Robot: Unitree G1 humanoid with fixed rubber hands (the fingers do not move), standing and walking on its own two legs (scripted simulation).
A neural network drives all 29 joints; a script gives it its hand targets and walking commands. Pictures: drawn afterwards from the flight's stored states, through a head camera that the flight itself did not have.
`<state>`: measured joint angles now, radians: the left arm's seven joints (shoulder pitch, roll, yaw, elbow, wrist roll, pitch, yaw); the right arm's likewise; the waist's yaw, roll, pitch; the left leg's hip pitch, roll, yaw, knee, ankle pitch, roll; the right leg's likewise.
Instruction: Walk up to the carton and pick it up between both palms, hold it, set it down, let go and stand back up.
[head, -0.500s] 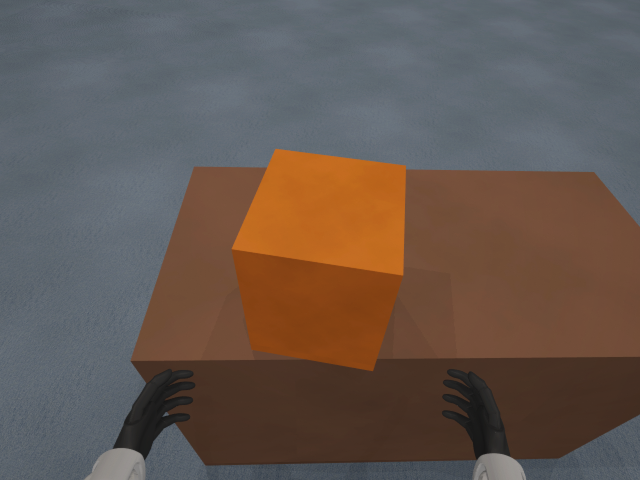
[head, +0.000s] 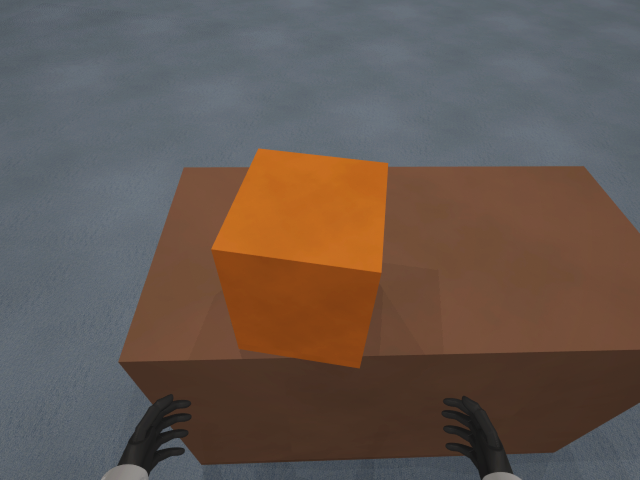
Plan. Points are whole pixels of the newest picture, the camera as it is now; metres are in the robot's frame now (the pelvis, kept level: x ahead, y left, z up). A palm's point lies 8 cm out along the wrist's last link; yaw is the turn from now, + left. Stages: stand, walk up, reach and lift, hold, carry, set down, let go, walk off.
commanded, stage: set down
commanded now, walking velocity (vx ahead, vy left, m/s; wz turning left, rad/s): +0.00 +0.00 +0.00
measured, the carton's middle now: (309, 260) +0.42 +0.04 +0.01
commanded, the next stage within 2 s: let go in 0.26 s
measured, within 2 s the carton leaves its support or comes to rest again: neither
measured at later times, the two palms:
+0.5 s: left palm (160, 465) +0.16 +0.22 -0.08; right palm out of the picture +0.15 -0.23 -0.08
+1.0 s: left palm out of the picture +0.10 +0.25 -0.10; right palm out of the picture +0.09 -0.24 -0.11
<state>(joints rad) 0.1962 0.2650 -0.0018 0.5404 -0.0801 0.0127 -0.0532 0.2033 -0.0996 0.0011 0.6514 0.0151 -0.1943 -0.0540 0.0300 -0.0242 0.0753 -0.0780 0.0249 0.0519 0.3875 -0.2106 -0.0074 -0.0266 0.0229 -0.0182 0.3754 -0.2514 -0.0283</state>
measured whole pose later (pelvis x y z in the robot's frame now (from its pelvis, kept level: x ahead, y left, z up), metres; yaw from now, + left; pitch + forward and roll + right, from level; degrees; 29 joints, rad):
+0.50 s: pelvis +0.00 +0.00 +0.00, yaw -1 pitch -4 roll +0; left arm 0.18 0.21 0.00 0.54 -0.01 0.12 0.01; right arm 0.16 -0.16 -0.03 0.75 -0.03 -0.19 0.02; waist 0.01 -0.03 0.08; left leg -0.11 0.03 0.06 0.39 -0.20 -0.01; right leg -0.06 0.03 -0.01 0.38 -0.24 -0.03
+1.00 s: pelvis +0.00 +0.01 +0.00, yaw +0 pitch -3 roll +0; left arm 0.31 0.23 0.02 0.67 0.02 -0.03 0.00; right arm 0.27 -0.22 -0.02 0.81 -0.02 -0.03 0.00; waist 0.00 0.01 0.00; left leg -0.17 0.02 0.04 0.48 -0.25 0.00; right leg -0.11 0.02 -0.03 0.45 -0.28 -0.02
